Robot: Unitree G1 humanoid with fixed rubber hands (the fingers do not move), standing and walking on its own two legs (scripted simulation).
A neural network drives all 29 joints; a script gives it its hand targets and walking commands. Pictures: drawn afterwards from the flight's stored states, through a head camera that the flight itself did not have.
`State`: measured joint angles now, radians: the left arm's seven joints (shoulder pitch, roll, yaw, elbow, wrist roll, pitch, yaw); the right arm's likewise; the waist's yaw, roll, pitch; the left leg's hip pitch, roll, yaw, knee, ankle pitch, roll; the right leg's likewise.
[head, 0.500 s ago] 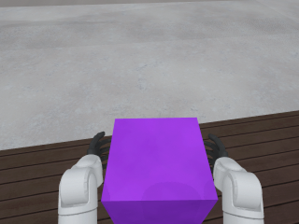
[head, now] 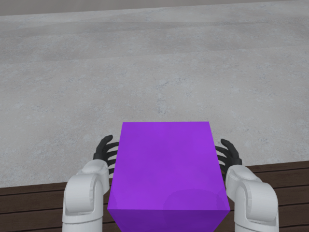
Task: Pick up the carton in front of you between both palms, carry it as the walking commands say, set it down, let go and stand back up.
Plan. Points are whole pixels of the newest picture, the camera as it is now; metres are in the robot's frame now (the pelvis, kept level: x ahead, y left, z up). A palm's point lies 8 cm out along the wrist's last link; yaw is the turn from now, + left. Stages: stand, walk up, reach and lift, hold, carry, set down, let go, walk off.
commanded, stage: carry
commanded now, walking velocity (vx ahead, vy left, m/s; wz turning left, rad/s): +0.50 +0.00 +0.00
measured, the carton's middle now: (165, 183) +0.26 +0.00 +0.00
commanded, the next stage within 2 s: none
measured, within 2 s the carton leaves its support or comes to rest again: neither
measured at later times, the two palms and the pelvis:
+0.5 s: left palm (126, 62) +0.70 +0.16 +0.09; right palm (206, 66) +0.66 -0.14 +0.09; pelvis +0.32 +0.03 -0.01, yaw -3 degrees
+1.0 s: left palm (134, 28) +0.99 +0.16 +0.09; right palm (195, 27) +1.00 -0.14 +0.09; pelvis +0.64 -0.01 -0.02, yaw -2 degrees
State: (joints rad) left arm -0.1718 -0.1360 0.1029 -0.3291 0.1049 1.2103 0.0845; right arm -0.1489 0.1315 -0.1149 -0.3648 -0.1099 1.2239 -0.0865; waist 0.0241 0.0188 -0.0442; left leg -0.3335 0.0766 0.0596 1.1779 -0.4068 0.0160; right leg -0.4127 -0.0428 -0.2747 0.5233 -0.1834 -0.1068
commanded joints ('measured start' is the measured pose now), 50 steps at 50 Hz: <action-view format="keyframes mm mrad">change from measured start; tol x32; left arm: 1 -464 -932 -722 -92 -424 -10 -264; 26 -1207 -961 -540 337 -463 -42 -164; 50 -1193 -994 -638 281 -553 -29 -234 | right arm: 1 -483 929 743 -59 404 -24 246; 27 -1316 991 566 297 551 -71 212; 50 -1122 838 523 322 362 -30 168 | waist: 1 -11 -68 -337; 39 -88 172 -469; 45 185 -36 -415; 46 115 -453 -382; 50 94 50 -256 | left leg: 1 -284 52 -51 38 109 21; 19 77 -136 180 -684 298 90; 22 619 300 -674 -837 201 251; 43 396 118 9 -337 1201 119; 45 13 58 24 109 737 53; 46 -361 -130 -16 292 -92 4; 50 -573 -63 -70 -88 -90 -28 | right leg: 1 463 -288 395 -257 182 -34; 19 410 -123 66 170 587 31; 23 -293 68 309 939 -300 41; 41 -300 40 196 380 57 19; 44 242 106 122 108 93 -13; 47 727 -168 792 -64 353 -178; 50 526 -120 660 -34 152 -128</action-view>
